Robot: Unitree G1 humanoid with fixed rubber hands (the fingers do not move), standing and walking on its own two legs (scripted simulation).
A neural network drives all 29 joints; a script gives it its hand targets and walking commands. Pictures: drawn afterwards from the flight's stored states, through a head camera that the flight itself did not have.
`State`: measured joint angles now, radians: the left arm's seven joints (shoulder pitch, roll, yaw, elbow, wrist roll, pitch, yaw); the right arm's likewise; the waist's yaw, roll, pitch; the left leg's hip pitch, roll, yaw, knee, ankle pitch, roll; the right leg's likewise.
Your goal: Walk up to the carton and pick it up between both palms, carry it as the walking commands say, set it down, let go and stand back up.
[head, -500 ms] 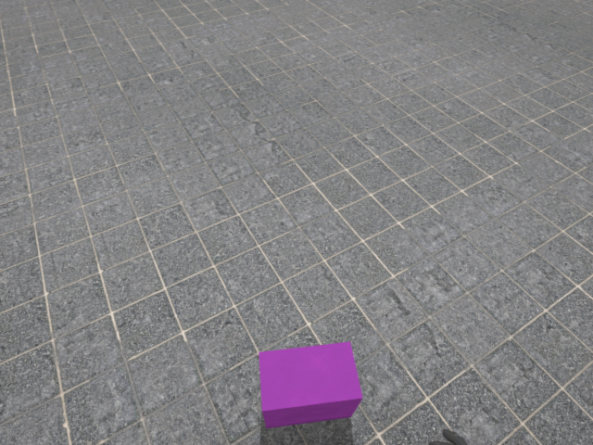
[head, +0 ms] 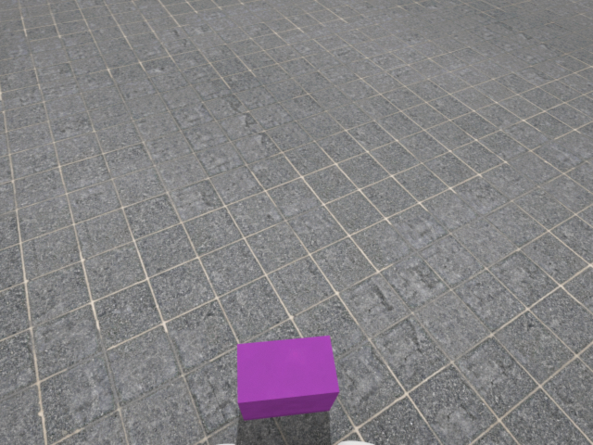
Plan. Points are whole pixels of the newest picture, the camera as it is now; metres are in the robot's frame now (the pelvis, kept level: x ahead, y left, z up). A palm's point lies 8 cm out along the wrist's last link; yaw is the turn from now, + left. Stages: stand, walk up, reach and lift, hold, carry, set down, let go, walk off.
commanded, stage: walk up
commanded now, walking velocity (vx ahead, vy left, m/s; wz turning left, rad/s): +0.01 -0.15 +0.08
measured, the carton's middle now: (285, 379) +0.36 +0.01 -0.64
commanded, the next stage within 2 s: stand in 0.62 s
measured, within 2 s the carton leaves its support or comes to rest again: neither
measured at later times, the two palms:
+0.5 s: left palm out of the picture +0.01 +0.16 -0.13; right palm out of the picture +0.04 -0.28 -0.13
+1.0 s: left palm out of the picture +0.12 +0.17 -0.12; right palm (489, 437) +0.14 -0.28 -0.13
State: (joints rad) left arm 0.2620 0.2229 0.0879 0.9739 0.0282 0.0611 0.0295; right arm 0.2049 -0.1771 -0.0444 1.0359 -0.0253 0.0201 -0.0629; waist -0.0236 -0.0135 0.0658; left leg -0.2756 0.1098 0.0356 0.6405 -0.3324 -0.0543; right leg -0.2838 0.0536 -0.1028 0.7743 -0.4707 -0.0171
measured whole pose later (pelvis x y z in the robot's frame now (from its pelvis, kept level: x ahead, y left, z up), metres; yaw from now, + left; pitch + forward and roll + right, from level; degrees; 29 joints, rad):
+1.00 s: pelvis -0.02 -0.06 -0.01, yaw +1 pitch +7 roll +0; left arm 0.01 0.20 -0.04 0.71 -0.09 0.44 0.05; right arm -0.01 -0.24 0.05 0.72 0.09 0.43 -0.03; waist 0.01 0.01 -0.03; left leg -0.50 0.02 0.05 0.72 -0.33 0.01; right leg -0.51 -0.01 -0.08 0.73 -0.35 -0.04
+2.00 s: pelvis -0.11 -0.04 -0.11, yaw +0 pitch +30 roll +0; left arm -0.72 0.25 0.20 0.77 -0.12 0.28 0.01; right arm -0.82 -0.29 -0.17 0.87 0.07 0.29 0.01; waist 0.08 0.00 -0.02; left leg -1.35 -0.01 0.02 1.19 -0.36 0.02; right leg -1.35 0.00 -0.02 1.18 -0.34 -0.01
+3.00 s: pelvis -0.13 -0.04 -0.29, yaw +1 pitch +46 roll +1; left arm -1.01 0.33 0.29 0.77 -0.16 0.18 -0.02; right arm -1.07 -0.35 -0.19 0.79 0.10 0.21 -0.02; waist 0.06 0.01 -0.03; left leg -2.12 -0.03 0.02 1.79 -0.49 0.01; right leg -2.12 0.03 0.01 1.80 -0.48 0.00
